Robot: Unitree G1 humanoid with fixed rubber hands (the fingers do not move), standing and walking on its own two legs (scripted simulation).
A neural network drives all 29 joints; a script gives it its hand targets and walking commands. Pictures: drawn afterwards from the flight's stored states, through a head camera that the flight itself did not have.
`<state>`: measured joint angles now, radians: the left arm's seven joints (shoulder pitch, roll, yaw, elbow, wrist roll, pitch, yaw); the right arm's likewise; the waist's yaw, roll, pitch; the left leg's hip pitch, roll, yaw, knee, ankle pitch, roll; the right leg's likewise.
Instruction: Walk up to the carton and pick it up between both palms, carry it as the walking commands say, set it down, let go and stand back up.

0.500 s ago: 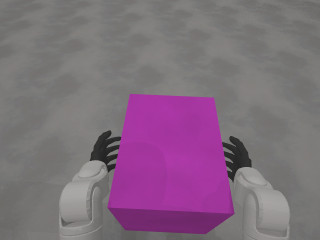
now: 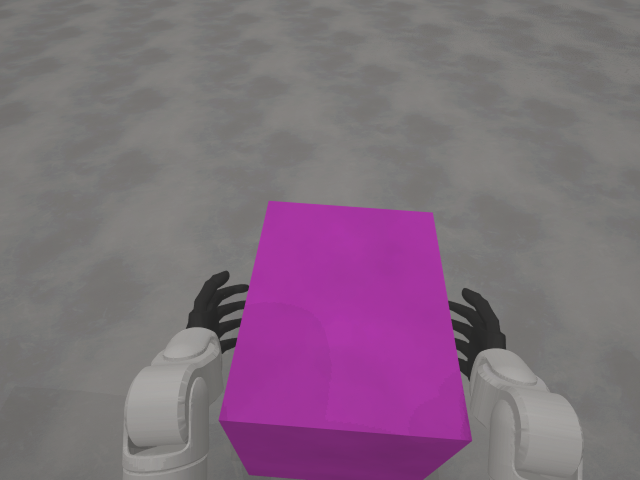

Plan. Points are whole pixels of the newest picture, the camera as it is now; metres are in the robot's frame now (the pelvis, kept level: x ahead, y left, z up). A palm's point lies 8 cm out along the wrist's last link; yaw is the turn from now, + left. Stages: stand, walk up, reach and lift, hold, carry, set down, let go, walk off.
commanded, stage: carry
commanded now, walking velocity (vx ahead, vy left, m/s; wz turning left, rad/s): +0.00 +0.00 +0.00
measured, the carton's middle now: (340, 344) +0.29 -0.02 +0.03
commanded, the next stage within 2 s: none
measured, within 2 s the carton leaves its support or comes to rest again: neither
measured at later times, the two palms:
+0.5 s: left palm (180, 436) +0.16 +0.14 +0.09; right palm (502, 442) +0.15 -0.16 +0.09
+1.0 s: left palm out of the picture +0.10 +0.10 +0.08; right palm out of the picture +0.10 -0.20 +0.06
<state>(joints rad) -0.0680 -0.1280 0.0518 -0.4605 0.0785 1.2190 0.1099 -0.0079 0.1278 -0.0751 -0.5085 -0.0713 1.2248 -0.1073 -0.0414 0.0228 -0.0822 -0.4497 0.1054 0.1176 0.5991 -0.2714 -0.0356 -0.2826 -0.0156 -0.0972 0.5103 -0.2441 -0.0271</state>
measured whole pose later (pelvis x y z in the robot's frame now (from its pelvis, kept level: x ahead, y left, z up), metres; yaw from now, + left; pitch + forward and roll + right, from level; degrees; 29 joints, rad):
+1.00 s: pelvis -0.17 -0.05 +0.00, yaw +1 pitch +4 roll +3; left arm -0.16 -0.13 0.14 -0.08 0.13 0.91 0.06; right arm -0.12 0.13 -0.11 -0.12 -0.12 0.94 -0.10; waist -0.01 0.01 -0.13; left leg -0.28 0.01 0.03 0.61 -0.35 0.04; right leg -0.32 0.06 -0.16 0.40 -0.16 -0.17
